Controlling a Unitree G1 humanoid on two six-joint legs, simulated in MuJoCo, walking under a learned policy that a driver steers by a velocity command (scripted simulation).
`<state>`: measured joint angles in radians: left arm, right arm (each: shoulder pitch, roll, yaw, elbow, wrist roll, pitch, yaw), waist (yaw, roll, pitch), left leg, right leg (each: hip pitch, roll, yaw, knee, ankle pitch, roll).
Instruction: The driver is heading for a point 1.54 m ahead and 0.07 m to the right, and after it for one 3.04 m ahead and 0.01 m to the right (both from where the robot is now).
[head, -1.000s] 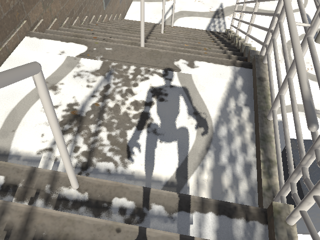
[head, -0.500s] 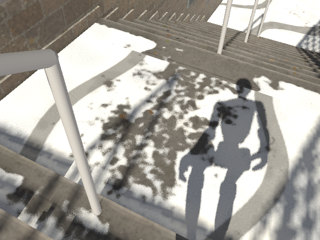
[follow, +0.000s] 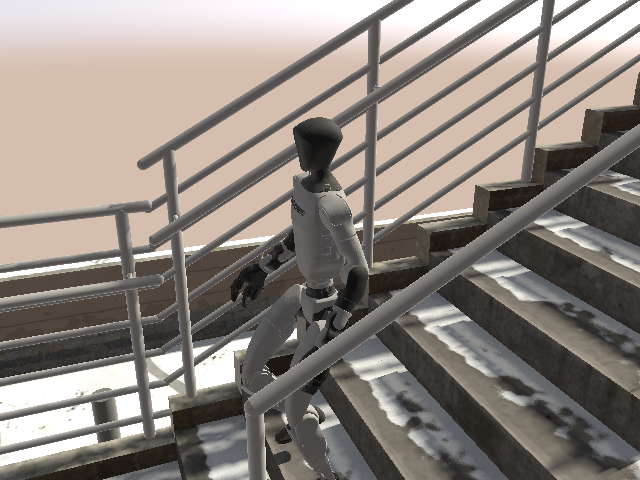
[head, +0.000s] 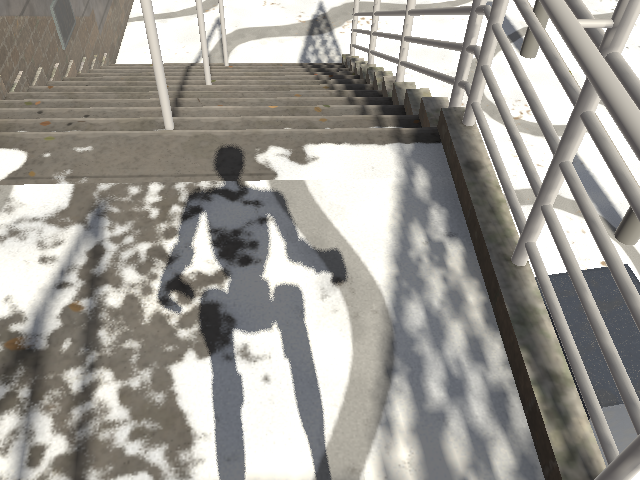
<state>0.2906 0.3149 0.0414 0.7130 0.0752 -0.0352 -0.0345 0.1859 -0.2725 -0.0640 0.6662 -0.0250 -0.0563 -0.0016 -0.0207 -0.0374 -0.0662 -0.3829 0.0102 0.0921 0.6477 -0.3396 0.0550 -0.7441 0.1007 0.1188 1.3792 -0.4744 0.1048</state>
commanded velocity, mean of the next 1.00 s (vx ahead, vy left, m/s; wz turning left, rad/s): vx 0.01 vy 0.00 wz -0.17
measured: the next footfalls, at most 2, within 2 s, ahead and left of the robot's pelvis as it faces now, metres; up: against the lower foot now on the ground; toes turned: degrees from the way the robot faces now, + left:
right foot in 0.30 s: +0.01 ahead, -0.13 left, +0.00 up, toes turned -24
left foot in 0.82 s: +0.04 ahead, +0.10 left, +0.00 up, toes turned -8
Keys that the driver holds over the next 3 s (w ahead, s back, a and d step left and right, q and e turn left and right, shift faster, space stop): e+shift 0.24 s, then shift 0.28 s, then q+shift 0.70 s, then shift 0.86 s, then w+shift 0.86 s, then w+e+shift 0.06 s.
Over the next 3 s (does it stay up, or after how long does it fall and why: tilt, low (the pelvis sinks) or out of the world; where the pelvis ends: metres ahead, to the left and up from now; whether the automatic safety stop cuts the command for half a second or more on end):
stays up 0.42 0.05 -0.20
